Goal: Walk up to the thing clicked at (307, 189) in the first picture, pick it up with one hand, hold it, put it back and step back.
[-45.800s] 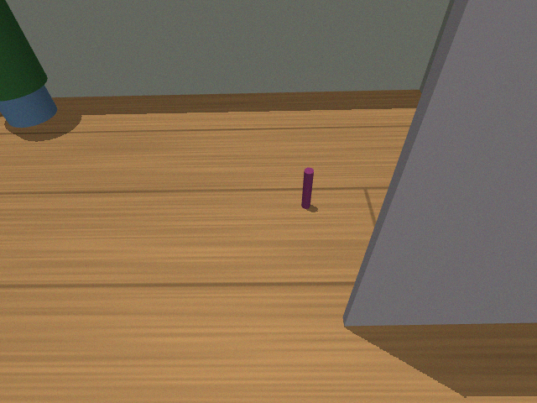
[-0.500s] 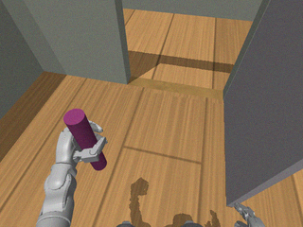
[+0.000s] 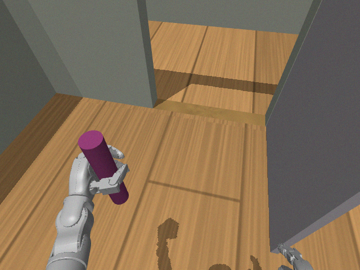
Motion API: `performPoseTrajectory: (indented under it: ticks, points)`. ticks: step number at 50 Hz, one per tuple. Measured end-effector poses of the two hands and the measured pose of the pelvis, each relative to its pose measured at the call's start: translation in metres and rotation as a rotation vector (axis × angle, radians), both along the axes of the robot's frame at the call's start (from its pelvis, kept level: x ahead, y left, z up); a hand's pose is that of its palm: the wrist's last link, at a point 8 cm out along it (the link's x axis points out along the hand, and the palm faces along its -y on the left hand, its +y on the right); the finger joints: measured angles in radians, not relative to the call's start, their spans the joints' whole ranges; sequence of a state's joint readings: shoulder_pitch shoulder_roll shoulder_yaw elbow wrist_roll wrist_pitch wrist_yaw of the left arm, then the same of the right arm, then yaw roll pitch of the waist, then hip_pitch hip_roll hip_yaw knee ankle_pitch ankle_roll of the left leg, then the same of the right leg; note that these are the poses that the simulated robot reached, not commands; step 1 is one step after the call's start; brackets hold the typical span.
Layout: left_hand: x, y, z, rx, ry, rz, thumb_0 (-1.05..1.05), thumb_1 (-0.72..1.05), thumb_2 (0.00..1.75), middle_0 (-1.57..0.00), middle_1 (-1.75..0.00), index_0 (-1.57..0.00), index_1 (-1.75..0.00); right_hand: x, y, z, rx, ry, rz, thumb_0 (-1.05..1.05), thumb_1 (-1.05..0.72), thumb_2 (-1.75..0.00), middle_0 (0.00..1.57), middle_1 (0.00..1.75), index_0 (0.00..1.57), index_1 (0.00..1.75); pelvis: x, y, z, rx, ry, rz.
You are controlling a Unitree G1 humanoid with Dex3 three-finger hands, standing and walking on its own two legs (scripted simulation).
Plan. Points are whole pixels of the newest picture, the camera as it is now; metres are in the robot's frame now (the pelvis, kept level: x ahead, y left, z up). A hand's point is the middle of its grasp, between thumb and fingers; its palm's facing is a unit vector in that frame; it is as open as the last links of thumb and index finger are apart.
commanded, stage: hold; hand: left
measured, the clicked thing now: (108, 173) +0.33 +0.18 +0.04
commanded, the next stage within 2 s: none
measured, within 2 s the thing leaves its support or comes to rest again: neither
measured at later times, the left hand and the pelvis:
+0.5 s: hand (111, 173) +0.32 +0.16 +0.06, palm faces +0.01 -1.00 +0.00, open 5.7 cm; pelvis -0.01 +0.00 +0.01, yaw +0 degrees
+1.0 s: hand (110, 172) +0.32 +0.17 +0.07, palm faces +0.02 -1.00 +0.00, open 5.7 cm; pelvis -0.01 +0.00 +0.01, yaw +0 degrees
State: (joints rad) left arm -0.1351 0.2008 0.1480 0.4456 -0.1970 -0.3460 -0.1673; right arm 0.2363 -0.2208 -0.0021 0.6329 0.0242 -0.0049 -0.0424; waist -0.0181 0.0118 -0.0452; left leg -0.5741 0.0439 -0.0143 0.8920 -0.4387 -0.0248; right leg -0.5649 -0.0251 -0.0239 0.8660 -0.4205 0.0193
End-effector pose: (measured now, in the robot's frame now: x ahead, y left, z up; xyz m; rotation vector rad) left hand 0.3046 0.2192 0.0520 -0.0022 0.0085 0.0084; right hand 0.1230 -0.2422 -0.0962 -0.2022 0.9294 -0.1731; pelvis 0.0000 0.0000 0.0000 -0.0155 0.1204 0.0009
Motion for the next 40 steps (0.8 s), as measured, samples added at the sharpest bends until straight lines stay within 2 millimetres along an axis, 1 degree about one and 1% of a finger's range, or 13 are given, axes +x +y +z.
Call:
performPoseTrajectory:
  ticks: [14,30,37,40]
  points:
    - [-0.006,-0.001,0.011,0.003,-0.011,0.004,0.02,0.16,1.07,-0.99,-1.08,-0.97,-1.09,-0.001,0.001,0.008,0.002,-0.023,0.001,0.01,-0.9,-0.89,0.2,0.3,0.2,0.3,-0.004,0.001,0.006,0.002,-0.031,-0.001]
    - [-0.01,-0.002,0.013,0.001,-0.005,0.005,0.02,0.16,1.07,-0.99,-1.08,-0.97,-1.1,-0.007,0.002,0.01,0.007,-0.026,0.006,0.01,-0.9,-0.89,0.2,0.3,0.2,0.3,-0.008,0.0,0.008,0.002,-0.043,0.0]
    - [-0.009,0.002,0.017,0.006,-0.017,0.011,0.02,0.16,1.07,-0.99,-1.08,-0.97,-1.1,-0.009,0.001,0.011,0.005,-0.026,0.004,0.01,-0.9,-0.89,0.2,0.3,0.2,0.3,-0.009,0.0,0.009,0.003,-0.048,0.0]
    - [-0.01,0.002,0.015,0.007,-0.01,0.005,0.02,0.16,1.07,-0.98,-1.08,-0.97,-1.1,-0.01,0.001,0.011,0.004,-0.025,0.005,0.01,-0.9,-0.89,0.2,0.3,0.2,0.3,-0.01,0.001,0.009,0.002,-0.047,0.001]
